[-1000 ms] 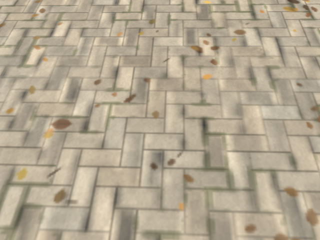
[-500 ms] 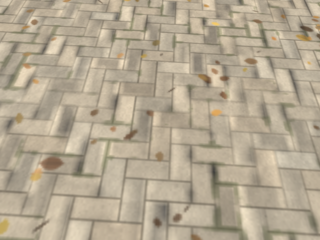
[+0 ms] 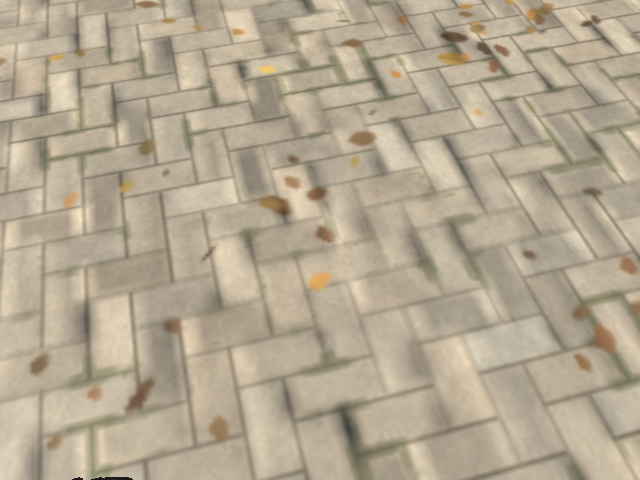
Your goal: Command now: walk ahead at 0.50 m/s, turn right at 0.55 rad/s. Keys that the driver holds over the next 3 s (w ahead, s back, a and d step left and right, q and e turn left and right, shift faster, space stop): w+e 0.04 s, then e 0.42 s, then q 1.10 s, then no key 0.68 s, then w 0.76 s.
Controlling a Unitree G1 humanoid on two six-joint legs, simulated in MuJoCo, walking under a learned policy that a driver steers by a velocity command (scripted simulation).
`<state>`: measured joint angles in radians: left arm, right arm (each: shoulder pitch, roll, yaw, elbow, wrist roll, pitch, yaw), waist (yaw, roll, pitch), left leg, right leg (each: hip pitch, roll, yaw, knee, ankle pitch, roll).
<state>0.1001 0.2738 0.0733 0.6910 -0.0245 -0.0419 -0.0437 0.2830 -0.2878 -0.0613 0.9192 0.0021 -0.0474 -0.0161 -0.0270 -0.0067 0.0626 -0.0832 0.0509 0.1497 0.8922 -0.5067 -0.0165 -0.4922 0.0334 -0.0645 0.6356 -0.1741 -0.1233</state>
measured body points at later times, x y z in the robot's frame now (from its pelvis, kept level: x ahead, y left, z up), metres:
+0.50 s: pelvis +0.22 +0.02 +0.01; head +0.25 +0.02 +0.46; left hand +0.42 +0.27 -0.09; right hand +0.32 -0.28 -0.07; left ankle +0.34 +0.10 -0.72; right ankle +0.10 -0.07 -0.64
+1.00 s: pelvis +0.25 +0.02 +0.02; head +0.29 +0.02 +0.46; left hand +0.44 +0.28 -0.09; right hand +0.34 -0.28 -0.08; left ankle +0.28 +0.13 -0.70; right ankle +0.20 -0.12 -0.72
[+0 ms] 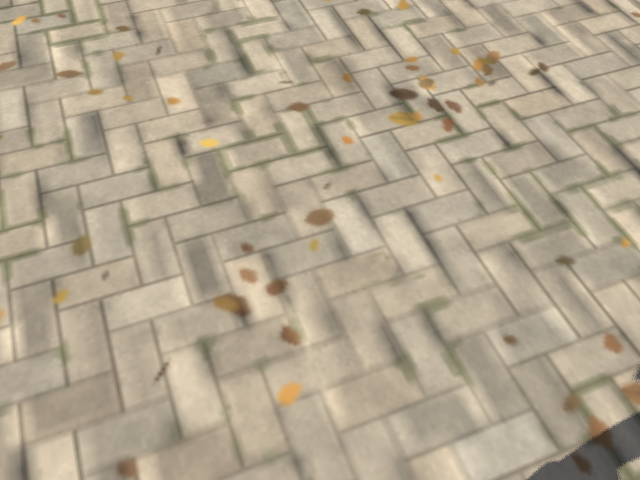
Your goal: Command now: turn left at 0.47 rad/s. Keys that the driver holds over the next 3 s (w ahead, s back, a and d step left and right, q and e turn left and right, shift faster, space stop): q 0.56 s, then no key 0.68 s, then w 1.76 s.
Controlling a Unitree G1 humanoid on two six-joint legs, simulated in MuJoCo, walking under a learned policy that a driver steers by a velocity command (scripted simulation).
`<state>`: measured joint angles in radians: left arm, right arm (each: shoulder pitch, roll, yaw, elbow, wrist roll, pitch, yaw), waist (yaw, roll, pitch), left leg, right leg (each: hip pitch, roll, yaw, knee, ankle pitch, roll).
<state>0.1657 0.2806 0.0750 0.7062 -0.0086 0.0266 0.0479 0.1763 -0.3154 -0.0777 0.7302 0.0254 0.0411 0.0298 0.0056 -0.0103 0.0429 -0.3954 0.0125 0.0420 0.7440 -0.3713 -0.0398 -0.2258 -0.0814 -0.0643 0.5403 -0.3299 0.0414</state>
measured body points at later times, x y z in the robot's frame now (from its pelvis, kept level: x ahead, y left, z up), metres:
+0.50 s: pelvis +0.01 +0.00 +0.00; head +0.04 +0.01 +0.45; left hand +0.08 +0.32 -0.09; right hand +0.25 -0.23 -0.08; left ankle +0.01 +0.11 -0.73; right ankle +0.06 -0.12 -0.73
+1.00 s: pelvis -0.01 +0.02 +0.00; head +0.00 +0.04 +0.45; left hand -0.02 +0.32 -0.12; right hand +0.24 -0.13 -0.09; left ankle -0.07 +0.12 -0.73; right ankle +0.06 -0.12 -0.73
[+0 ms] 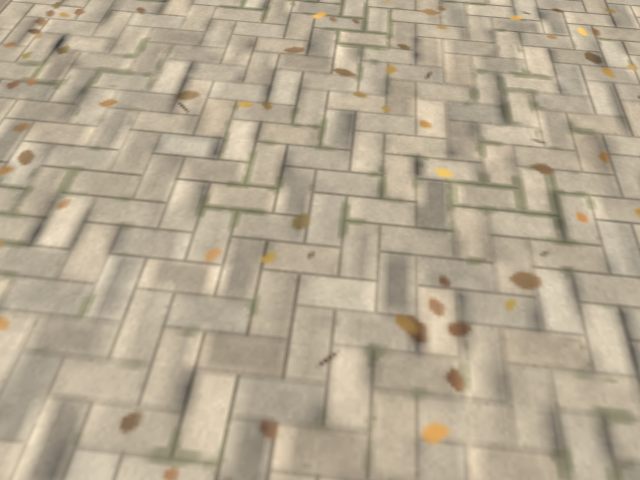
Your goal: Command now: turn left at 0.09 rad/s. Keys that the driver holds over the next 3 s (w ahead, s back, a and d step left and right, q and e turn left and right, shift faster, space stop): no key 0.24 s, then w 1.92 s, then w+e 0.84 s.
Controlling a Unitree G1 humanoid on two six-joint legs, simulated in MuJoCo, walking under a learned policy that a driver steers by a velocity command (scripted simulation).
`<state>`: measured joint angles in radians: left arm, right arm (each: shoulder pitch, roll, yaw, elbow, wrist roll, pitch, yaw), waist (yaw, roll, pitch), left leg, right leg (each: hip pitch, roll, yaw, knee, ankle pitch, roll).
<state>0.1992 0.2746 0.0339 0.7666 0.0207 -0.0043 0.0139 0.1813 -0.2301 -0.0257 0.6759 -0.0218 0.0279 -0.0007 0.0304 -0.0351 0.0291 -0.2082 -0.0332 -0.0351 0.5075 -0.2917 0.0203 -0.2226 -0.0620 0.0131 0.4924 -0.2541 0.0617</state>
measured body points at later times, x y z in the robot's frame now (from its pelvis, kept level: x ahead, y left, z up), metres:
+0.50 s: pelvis +0.05 -0.03 +0.00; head +0.05 -0.04 +0.45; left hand +0.14 +0.25 -0.11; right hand +0.10 -0.30 -0.13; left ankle -0.01 +0.11 -0.74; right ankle +0.05 -0.13 -0.74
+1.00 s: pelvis +0.28 -0.03 -0.02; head +0.32 -0.04 +0.43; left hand +0.20 +0.24 -0.14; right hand +0.54 -0.24 -0.09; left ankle +0.43 +0.06 -0.74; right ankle +0.05 -0.13 -0.73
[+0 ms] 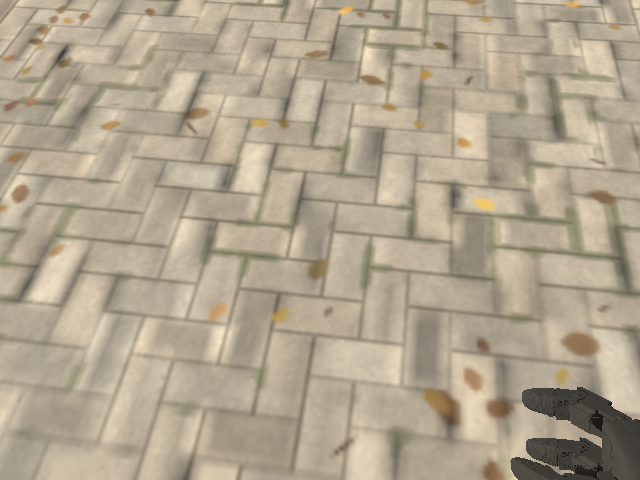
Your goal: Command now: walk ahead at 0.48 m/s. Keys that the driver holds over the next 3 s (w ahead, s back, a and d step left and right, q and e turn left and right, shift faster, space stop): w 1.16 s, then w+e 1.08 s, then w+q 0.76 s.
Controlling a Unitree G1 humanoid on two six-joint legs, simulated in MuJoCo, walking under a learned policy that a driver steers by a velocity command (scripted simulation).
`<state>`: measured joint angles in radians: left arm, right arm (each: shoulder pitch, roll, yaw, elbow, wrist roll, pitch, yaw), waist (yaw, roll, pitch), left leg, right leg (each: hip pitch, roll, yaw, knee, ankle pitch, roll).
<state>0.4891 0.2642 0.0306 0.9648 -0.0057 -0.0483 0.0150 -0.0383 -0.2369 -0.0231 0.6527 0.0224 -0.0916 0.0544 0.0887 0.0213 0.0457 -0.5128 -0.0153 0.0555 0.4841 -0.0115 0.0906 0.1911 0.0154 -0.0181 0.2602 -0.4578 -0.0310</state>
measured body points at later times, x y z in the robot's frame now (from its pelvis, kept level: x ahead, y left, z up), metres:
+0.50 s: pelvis +0.29 -0.02 +0.01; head +0.32 -0.03 +0.46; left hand +0.51 +0.21 -0.07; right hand +0.28 -0.30 -0.12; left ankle +0.15 +0.10 -0.72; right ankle +0.45 -0.14 -0.71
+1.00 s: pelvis +0.56 -0.04 +0.02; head +0.58 -0.04 +0.47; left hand +0.55 +0.24 -0.11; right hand +0.77 -0.27 -0.07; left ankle +0.74 +0.11 -0.68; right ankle +0.45 -0.14 -0.72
